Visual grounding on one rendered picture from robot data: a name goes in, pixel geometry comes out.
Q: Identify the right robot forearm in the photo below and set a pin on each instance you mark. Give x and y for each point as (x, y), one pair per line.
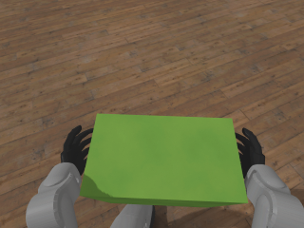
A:
(274, 205)

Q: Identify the carton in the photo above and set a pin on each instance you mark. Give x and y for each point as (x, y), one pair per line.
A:
(164, 160)

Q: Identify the right robot hand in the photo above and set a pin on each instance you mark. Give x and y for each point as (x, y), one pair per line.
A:
(251, 151)

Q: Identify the left robot forearm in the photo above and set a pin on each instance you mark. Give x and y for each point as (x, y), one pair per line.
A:
(53, 206)

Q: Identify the left robot hand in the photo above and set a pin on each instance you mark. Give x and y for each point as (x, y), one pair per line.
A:
(72, 149)

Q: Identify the left robot thigh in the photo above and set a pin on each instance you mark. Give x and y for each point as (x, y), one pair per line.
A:
(133, 216)

